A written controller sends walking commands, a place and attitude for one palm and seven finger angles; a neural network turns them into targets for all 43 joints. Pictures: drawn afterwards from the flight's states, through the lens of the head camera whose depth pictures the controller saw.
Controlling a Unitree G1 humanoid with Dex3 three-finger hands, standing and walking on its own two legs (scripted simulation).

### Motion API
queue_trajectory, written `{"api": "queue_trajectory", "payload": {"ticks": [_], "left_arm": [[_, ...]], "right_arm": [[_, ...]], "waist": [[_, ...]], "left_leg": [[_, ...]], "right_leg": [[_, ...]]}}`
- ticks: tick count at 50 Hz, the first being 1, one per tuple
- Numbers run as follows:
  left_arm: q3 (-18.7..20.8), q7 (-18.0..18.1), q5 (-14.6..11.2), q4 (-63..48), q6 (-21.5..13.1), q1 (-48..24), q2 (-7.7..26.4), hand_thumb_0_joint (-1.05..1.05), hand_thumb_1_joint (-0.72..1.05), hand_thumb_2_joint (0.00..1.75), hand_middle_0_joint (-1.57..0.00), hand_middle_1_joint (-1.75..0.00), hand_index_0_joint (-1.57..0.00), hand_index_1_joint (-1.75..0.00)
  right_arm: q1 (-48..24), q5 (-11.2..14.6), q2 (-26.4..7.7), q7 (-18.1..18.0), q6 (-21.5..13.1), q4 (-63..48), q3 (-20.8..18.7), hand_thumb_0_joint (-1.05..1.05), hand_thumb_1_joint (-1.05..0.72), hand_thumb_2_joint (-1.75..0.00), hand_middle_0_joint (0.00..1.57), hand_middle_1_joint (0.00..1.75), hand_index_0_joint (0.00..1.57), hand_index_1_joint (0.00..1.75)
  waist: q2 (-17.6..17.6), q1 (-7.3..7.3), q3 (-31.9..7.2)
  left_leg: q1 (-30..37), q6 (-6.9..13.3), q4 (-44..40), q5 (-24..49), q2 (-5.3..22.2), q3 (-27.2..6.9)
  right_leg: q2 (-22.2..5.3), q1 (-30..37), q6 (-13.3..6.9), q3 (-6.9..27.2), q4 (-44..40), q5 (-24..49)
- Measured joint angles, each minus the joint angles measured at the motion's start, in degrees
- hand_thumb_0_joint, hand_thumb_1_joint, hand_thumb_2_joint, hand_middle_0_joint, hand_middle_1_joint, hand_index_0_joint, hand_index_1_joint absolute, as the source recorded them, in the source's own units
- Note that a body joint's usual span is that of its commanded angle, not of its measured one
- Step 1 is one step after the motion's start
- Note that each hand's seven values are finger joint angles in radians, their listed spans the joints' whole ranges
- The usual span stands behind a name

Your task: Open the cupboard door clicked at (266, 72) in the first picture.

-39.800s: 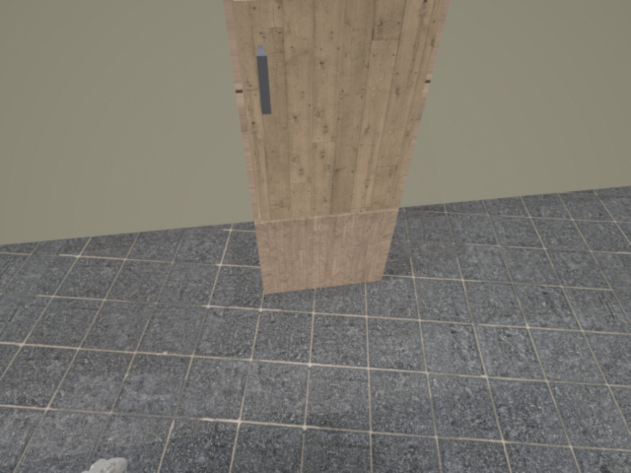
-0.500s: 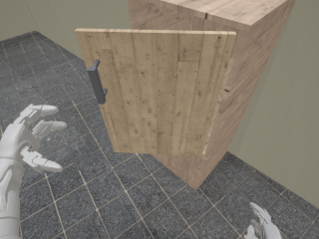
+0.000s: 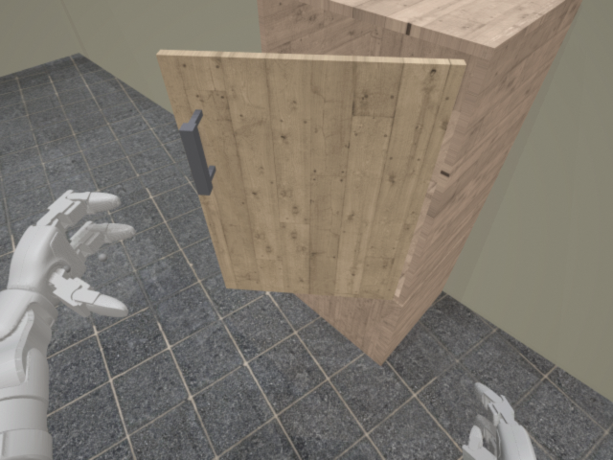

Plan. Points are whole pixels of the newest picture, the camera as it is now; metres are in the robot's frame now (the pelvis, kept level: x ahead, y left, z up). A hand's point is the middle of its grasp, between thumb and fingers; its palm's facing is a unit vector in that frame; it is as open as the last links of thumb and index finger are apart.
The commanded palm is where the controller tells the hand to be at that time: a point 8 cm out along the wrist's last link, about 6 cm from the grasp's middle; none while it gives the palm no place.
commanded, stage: move the hooked fingers beside the handle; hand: left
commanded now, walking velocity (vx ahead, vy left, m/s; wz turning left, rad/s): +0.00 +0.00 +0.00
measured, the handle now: (201, 153) +0.53 +0.22 +0.11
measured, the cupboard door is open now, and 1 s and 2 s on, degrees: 39 39 39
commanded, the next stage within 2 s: none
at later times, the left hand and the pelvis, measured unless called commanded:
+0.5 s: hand (128, 215) +0.38 +0.28 +0.12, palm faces +0.05 -1.00 -0.02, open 14.0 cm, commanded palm +0.35 +0.32 +0.13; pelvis +0.01 +0.01 +0.00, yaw -2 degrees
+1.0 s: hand (150, 186) +0.43 +0.27 +0.13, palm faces +0.02 -1.00 +0.00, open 14.0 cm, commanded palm +0.41 +0.32 +0.12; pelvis +0.00 +0.01 -0.01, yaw -1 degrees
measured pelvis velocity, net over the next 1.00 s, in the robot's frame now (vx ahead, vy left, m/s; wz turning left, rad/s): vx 0.00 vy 0.01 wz -0.02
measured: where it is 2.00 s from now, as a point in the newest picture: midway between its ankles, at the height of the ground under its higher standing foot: outside the picture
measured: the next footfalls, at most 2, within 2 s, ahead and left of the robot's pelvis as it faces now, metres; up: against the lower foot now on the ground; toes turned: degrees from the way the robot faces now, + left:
none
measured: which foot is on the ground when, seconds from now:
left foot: down 0.00-1.00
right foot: down 0.00-1.00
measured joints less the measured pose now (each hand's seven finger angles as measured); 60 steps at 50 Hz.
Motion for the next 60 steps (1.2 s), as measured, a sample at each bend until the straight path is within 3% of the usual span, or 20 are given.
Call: {"api": "queue_trajectory", "payload": {"ticks": [11,20,27,33,45,60], "left_arm": [[-2.53,0.16,1.98,9.65,-0.78,-10.08,1.96,-0.02,-0.50,0.30,-0.30,-1.20,-0.30,-1.20],[0.52,1.90,3.17,12.64,-2.65,-11.26,2.26,-0.02,-0.50,0.30,-0.30,-1.20,-0.30,-1.20],[1.76,0.83,3.42,15.78,-3.36,-12.66,4.38,-0.02,-0.50,0.30,-0.30,-1.20,-0.30,-1.20],[0.02,-0.28,3.17,18.08,-4.46,-15.82,4.23,-0.02,-0.50,0.30,-0.30,-1.20,-0.30,-1.20],[-0.54,1.41,6.38,28.32,-6.94,-25.27,6.02,-0.02,-0.50,0.30,-0.30,-1.20,-0.30,-1.20],[2.51,-1.31,7.89,39.70,-10.18,-32.81,12.67,-0.02,-0.50,0.30,-0.30,-1.20,-0.30,-1.20]], "right_arm": [[1.41,0.04,-0.49,-0.05,0.58,1.09,0.00,0.02,-0.90,-0.90,0.21,0.30,0.20,0.30],[4.13,-0.53,-0.36,1.50,2.63,0.80,-0.53,0.02,-0.91,-0.90,0.21,0.30,0.20,0.30],[5.53,-0.45,-0.91,1.75,4.09,0.91,-1.09,0.02,-0.91,-0.90,0.21,0.30,0.20,0.30],[5.34,-0.44,-1.34,1.61,4.70,1.57,-1.39,0.02,-0.91,-0.90,0.21,0.30,0.20,0.30],[4.01,-0.94,-1.02,2.20,6.40,0.77,-0.85,0.01,-0.91,-0.90,0.21,0.30,0.20,0.30],[7.94,-1.10,-1.86,2.84,10.34,1.97,-1.15,0.01,-0.91,-0.90,0.21,0.30,0.20,0.30]], "waist": [[-0.08,-1.76,0.00],[-0.53,-3.49,-1.23],[-0.47,-3.49,-1.17],[-0.34,-3.07,-1.35],[-0.91,-4.76,-1.26],[-1.15,-6.84,-1.63]], "left_leg": [[-2.46,0.36,0.86,0.06,-0.30,0.03],[-3.36,0.53,0.76,-0.51,0.07,1.57],[-4.15,0.53,1.49,-1.03,0.27,1.39],[-5.25,0.62,2.16,-1.12,0.05,0.76],[-8.68,0.54,3.85,-1.23,0.15,0.62],[-13.27,0.56,6.20,-2.02,0.83,0.95]], "right_leg": [[-0.28,-2.26,0.32,0.07,0.46,0.27],[0.01,-4.04,0.49,1.61,0.80,0.06],[0.21,-4.52,0.47,1.46,0.99,-0.20],[0.03,-5.14,0.55,0.86,1.23,-0.30],[0.13,-8.61,0.46,0.81,2.99,-0.45],[0.79,-13.22,0.47,1.28,4.81,-0.71]]}}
